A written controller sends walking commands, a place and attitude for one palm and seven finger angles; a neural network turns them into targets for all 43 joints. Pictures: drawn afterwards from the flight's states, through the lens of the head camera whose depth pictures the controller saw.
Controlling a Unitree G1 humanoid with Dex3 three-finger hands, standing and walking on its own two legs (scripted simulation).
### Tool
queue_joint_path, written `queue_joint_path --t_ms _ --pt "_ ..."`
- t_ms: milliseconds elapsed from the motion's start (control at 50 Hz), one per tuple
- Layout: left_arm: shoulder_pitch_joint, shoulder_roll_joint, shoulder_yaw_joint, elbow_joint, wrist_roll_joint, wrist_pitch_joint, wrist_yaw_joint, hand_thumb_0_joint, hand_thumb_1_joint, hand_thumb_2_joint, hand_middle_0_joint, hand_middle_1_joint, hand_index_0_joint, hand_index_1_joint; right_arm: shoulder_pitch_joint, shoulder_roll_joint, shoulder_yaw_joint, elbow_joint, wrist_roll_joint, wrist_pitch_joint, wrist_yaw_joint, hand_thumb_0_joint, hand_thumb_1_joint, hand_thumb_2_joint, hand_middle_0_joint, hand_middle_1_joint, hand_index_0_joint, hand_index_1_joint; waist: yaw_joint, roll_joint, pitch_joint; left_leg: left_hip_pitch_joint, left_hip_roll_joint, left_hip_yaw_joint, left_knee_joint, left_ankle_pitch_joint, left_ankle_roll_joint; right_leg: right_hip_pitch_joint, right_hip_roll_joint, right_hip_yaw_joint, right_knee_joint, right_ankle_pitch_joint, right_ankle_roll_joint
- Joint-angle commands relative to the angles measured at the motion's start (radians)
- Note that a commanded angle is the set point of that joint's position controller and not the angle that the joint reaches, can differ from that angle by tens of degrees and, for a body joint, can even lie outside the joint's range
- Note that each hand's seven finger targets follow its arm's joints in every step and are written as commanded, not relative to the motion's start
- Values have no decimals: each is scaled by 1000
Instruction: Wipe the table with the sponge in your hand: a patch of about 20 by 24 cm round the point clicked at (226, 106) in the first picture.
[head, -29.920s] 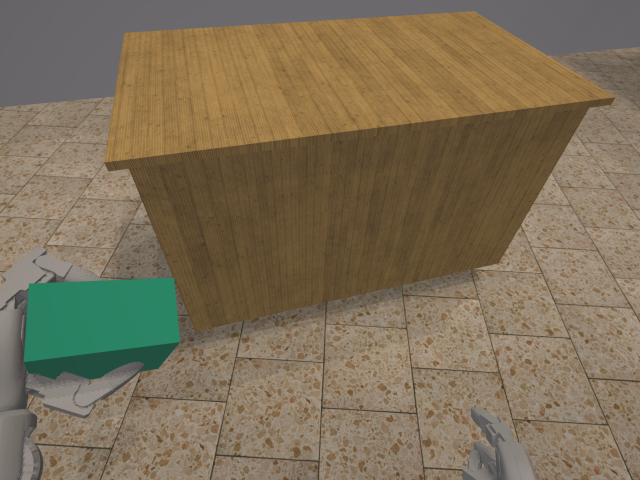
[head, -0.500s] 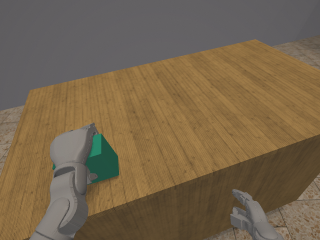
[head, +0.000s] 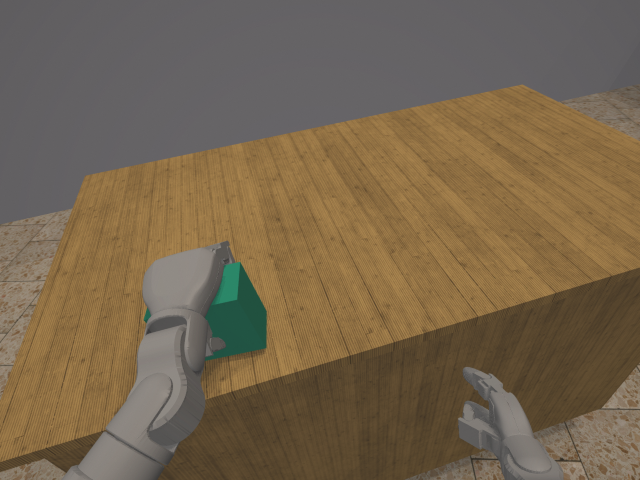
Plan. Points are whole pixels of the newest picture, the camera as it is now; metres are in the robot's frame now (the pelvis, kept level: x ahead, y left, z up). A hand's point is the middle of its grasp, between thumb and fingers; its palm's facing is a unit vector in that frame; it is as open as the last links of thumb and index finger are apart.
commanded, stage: slide across to the third lane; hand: left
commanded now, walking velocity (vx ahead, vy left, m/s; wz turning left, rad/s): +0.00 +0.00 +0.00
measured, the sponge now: (216, 322) +0.28 +0.20 +0.07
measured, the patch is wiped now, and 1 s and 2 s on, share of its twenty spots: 0.75 0.90 0.95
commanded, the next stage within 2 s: wipe forward along the third lane in 0.22 s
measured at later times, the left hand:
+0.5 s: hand (251, 285) +0.32 +0.15 +0.11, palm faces +0.10 -0.16 -0.98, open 10.2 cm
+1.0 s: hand (252, 266) +0.36 +0.16 +0.10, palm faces +0.03 -0.08 -1.00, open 10.2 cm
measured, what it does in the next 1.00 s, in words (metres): stands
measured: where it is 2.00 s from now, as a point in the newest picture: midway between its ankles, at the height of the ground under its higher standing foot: outside the picture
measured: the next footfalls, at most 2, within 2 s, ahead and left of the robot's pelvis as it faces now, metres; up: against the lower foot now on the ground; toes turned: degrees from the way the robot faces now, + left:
none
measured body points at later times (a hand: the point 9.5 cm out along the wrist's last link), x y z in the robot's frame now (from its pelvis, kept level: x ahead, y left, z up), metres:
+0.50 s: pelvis -0.01 -0.01 +0.00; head -0.05 -0.06 +0.45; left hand +0.31 +0.15 +0.16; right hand +0.24 -0.20 -0.07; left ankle +0.01 +0.14 -0.74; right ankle +0.00 -0.09 -0.74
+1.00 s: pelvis -0.01 -0.02 +0.00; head -0.04 -0.06 +0.45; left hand +0.35 +0.16 +0.16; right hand +0.21 -0.24 -0.09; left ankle +0.01 +0.14 -0.74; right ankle +0.00 -0.09 -0.74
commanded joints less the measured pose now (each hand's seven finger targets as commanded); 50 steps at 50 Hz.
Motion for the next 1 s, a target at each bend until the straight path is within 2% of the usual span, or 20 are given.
queue_joint_path --t_ms 0,160,200,260,280,360,420,460,500,560,580,640,660,700,760,820,860,940,960,980 --pt "-303 -23 -5 -154 -25 -40 22 0 100 1300 -1200 -1600 -1200 -1600 -280 -58 -27 -192 1 -81 6 0 -900 -900 200 300 200 300 -26 -164 -129 69 -37 -10 -51 146 57 -5 13 59 -122 118 -20" --pt "-418 -11 15 -89 -28 -51 61 0 100 1300 -1200 -1600 -1200 -1600 -278 -60 -30 -176 -1 -72 4 0 -900 -900 200 300 200 300 -21 -154 -140 77 -41 -2 -69 111 50 -2 13 65 -140 71 -24" --pt "-433 -68 -28 -61 -35 -49 64 0 100 1300 -1200 -1600 -1200 -1600 -277 -53 -28 -172 3 -73 7 0 -900 -900 200 300 200 300 -29 -165 -143 80 -40 4 -63 121 51 -7 10 52 -141 86 -21" --pt "-484 -2 27 -49 -34 -46 74 0 100 1300 -1200 -1600 -1200 -1600 -277 -62 -29 -168 2 -61 1 0 -900 -900 200 300 200 300 -30 -150 -144 74 -42 4 -70 108 48 0 10 78 -151 73 -23" --pt "-479 -63 -21 -37 -35 -41 74 0 100 1300 -1200 -1600 -1200 -1600 -279 -54 -28 -176 2 -63 3 0 -900 -900 200 300 200 300 -27 -155 -157 75 -44 13 -61 120 51 8 5 57 -143 86 -20" --pt "-526 25 59 37 -30 -32 80 0 100 1300 -1200 -1600 -1200 -1600 -269 -69 -27 -160 1 -43 -8 0 -900 -900 200 300 200 300 -32 -168 -135 56 -40 12 -73 94 48 -5 7 77 -154 64 -21" --pt "-559 -23 21 124 -17 -21 79 0 100 1300 -1200 -1600 -1200 -1600 -261 -68 -28 -147 3 -39 -18 0 -900 -900 200 300 200 300 -41 -180 -136 53 -42 23 -63 90 49 -24 3 68 -157 56 -18" --pt "-560 62 97 133 -9 -17 86 0 100 1300 -1200 -1600 -1200 -1600 -257 -77 -29 -149 1 -32 -24 0 -900 -900 200 300 200 300 -29 -154 -153 44 -42 17 -72 95 46 -3 5 85 -150 67 -24" --pt "-570 -18 31 173 -7 -7 82 0 100 1300 -1200 -1600 -1200 -1600 -252 -69 -28 -150 4 -34 -23 0 -900 -900 200 300 200 300 -39 -184 -165 39 -41 23 -63 110 47 -3 1 62 -139 92 -18" --pt "-562 58 105 215 -1 7 83 0 100 1300 -1200 -1600 -1200 -1600 -251 -84 -31 -145 0 -20 -28 0 -900 -900 200 300 200 300 -29 -174 -165 21 -42 22 -68 108 46 8 2 80 -140 99 -20" --pt "-586 -9 40 211 4 12 80 0 100 1300 -1200 -1600 -1200 -1600 -252 -76 -30 -156 2 -22 -26 0 -900 -900 200 300 200 300 -35 -166 -187 24 -46 31 -60 123 49 19 -2 67 -130 127 -18" --pt "-600 3 50 285 12 24 77 0 100 1300 -1200 -1600 -1200 -1600 -239 -84 -33 -137 3 -18 -29 0 -900 -900 200 300 200 300 -44 -199 -166 10 -44 32 -57 114 49 -2 -2 71 -136 127 -13" --pt "-598 62 105 289 11 25 80 0 100 1300 -1200 -1600 -1200 -1600 -239 -87 -34 -140 2 -17 -33 0 -900 -900 200 300 200 300 -35 -189 -159 5 -44 25 -64 102 49 -1 -1 87 -145 100 -16" --pt "-626 10 55 320 18 27 79 0 100 1300 -1200 -1600 -1200 -1600 -232 -81 -34 -137 4 -23 -35 0 -900 -900 200 300 200 300 -45 -196 -170 3 -46 36 -55 102 51 -4 -5 75 -140 104 -11" --pt "-646 86 124 376 22 34 84 0 100 1300 -1200 -1600 -1200 -1600 -225 -90 -33 -125 0 -23 -42 0 -900 -900 200 300 200 300 -35 -209 -168 -13 -47 30 -63 93 49 4 -5 92 -148 100 -11" --pt "-664 34 81 432 24 35 83 0 100 1300 -1200 -1600 -1200 -1600 -212 -88 -35 -121 2 -28 -45 0 -900 -900 200 300 200 300 -46 -217 -168 -23 -47 37 -59 90 50 -5 -7 80 -144 106 -5" --pt "-651 109 148 463 26 30 82 0 100 1300 -1200 -1600 -1200 -1600 -202 -96 -37 -114 -3 -24 -50 0 -900 -900 200 300 200 300 -39 -212 -173 -29 -50 34 -55 92 49 5 -8 112 -156 111 -6" --pt "-680 66 110 506 25 15 71 0 100 1300 -1200 -1600 -1200 -1600 -183 -96 -35 -118 -2 -20 -58 0 -900 -900 200 300 200 300 -56 -207 -168 -48 -48 42 -53 88 50 -3 -12 100 -148 129 1" --pt "-667 130 168 509 30 6 73 0 100 1300 -1200 -1600 -1200 -1600 -171 -100 -38 -117 -3 -18 -58 0 -900 -900 200 300 200 300 -47 -216 -185 -48 -49 31 -57 90 48 9 -8 115 -151 123 -3" --pt "-662 74 119 519 35 4 70 0 100 1300 -1200 -1600 -1200 -1600 -171 -97 -38 -123 -3 -17 -60 0 -900 -900 200 300 200 300 -53 -196 -178 -48 -48 41 -54 97 50 3 -11 98 -143 135 -2"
